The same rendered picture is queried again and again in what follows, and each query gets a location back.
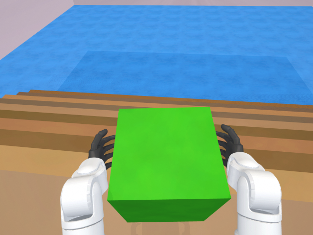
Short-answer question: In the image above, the robot right forearm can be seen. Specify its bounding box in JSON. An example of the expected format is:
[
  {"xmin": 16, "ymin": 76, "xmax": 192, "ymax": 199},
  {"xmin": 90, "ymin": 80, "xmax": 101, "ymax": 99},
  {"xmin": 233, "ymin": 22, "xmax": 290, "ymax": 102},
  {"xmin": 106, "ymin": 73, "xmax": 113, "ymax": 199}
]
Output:
[{"xmin": 226, "ymin": 152, "xmax": 282, "ymax": 235}]

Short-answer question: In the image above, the robot left hand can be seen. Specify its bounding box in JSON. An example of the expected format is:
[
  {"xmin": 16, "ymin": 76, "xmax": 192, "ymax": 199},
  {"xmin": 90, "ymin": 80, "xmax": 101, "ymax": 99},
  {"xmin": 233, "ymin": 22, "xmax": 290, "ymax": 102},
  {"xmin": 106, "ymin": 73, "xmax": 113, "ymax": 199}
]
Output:
[{"xmin": 88, "ymin": 129, "xmax": 115, "ymax": 170}]

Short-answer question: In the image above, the robot left forearm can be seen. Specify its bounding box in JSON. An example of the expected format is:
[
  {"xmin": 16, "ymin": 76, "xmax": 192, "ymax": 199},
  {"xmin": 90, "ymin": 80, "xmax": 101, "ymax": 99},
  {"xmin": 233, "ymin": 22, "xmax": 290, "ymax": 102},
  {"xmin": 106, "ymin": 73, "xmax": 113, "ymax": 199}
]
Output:
[{"xmin": 60, "ymin": 158, "xmax": 108, "ymax": 235}]

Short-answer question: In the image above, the robot right hand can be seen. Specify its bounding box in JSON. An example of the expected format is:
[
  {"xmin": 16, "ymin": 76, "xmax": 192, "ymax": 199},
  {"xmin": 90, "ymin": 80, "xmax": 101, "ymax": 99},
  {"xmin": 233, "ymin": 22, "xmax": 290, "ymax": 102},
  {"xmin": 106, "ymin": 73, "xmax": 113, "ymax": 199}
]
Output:
[{"xmin": 216, "ymin": 124, "xmax": 244, "ymax": 168}]

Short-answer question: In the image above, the carton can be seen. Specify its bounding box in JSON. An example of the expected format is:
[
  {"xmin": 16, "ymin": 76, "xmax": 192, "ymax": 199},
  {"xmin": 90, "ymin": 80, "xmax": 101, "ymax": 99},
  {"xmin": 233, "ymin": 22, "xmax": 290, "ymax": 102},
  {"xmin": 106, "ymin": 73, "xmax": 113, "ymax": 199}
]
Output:
[{"xmin": 107, "ymin": 107, "xmax": 231, "ymax": 222}]

